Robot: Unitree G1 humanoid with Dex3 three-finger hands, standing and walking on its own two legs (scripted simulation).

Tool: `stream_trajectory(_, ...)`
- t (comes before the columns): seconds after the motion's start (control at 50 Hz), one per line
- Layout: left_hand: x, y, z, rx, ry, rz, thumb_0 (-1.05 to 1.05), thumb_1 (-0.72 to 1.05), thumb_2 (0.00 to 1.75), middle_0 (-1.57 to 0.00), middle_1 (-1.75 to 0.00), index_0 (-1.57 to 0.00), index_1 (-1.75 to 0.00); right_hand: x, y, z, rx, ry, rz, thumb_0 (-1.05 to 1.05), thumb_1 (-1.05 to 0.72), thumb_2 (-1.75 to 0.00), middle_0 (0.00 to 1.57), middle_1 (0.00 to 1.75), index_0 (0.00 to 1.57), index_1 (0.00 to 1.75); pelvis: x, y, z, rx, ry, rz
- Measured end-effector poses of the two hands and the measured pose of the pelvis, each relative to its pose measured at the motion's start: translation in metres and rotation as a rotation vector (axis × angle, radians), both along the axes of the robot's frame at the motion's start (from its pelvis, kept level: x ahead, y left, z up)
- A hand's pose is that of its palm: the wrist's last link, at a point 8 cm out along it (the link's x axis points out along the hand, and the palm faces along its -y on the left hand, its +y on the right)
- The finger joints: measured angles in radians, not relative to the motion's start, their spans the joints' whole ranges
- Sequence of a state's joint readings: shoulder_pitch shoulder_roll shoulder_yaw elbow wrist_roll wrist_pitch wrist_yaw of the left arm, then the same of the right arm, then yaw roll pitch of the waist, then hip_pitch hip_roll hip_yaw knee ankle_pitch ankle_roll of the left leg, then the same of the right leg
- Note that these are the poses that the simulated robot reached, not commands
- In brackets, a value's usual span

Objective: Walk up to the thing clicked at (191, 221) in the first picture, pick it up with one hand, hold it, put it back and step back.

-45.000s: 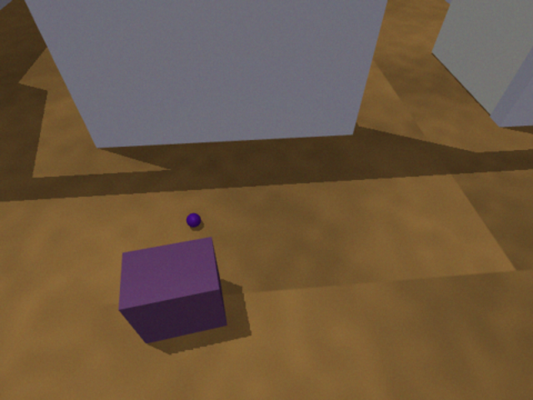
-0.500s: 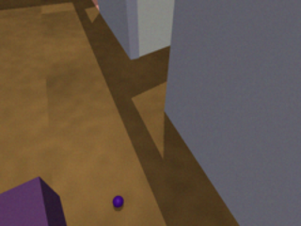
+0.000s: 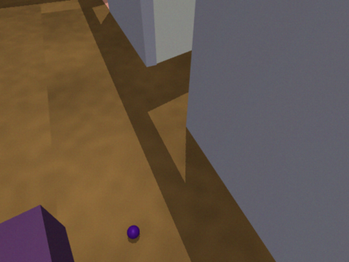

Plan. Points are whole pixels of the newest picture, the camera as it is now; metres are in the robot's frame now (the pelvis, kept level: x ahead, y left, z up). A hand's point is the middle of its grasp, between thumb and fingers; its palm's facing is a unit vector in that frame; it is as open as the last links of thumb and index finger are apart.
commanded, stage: stand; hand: left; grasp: from above
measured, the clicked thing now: (133, 232) +0.42 +0.23 -0.75
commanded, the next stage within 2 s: step back in 1.30 s
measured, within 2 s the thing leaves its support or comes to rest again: neither
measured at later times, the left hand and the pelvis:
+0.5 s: hand out of the picture +0.08 +0.24 -0.16, palm faces +0.00 -0.95 -0.32, open 7.4 cm; pelvis +0.01 +0.00 +0.00, yaw -1 degrees
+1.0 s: hand out of the picture +0.08 +0.24 -0.16, palm faces -0.01 -0.95 -0.33, open 7.4 cm; pelvis +0.01 +0.00 +0.00, yaw -1 degrees
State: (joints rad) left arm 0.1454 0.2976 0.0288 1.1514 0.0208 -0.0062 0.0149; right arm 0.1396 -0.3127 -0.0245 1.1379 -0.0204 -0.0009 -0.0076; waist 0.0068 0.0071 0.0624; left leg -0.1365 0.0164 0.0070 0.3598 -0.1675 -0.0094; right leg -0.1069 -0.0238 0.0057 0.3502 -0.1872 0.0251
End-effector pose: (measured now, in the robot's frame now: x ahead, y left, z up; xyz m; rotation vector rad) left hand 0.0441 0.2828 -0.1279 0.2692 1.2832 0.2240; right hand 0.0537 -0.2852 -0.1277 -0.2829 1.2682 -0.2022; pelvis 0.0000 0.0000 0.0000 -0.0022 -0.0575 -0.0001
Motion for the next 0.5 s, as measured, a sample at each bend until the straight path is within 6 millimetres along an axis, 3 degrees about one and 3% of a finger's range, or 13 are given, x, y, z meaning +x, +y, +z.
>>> stream_trajectory(0.5,0.031,0.004,0.006,0.005,-0.038,-0.024,0.00,0.91,0.90,-0.21,-0.30,-0.20,-0.30,0.016,-0.001,0.002,0.001,-0.021,0.001,0.01,-0.91,-0.89,0.20,0.30,0.20,0.30,0.009,0.000,0.001,0.002,0.011,-0.010)
